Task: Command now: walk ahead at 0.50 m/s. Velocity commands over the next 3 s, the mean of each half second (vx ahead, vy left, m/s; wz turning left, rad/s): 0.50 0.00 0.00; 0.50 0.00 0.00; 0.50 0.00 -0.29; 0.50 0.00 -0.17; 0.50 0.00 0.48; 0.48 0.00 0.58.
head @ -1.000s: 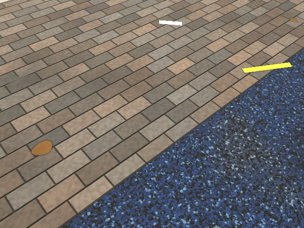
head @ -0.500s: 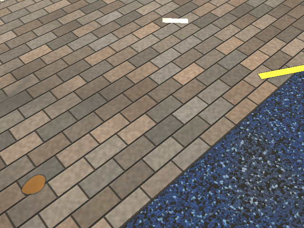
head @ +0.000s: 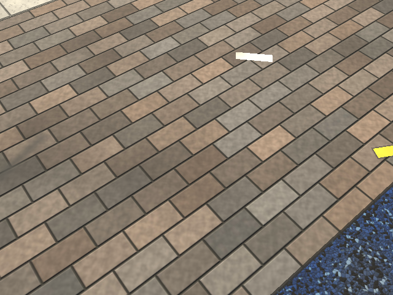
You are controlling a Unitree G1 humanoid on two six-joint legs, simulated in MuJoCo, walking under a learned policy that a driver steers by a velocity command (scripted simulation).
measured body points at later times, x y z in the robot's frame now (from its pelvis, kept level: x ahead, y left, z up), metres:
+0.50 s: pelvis +0.28 -0.01 +0.01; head +0.31 -0.02 +0.46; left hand +0.48 +0.20 -0.10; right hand +0.18 -0.24 -0.14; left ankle +0.11 +0.08 -0.72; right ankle +0.42 -0.10 -0.71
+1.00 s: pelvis +0.55 -0.03 +0.02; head +0.58 -0.03 +0.47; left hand +0.46 +0.20 -0.12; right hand +0.72 -0.24 -0.11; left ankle +0.71 +0.09 -0.69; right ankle +0.42 -0.09 -0.72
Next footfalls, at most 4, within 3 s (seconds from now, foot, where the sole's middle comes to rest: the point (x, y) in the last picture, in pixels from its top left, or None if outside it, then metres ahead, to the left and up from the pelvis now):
0.52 right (241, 289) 0.46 -0.10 -0.76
1.10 left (194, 201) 0.77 0.07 -0.76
1.64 right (247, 150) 1.02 -0.13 -0.76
2.20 left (235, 96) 1.34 -0.09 -0.76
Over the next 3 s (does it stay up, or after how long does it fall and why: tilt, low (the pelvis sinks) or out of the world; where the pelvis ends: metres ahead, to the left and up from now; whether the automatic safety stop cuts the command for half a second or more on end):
stays up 1.62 -0.15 0.03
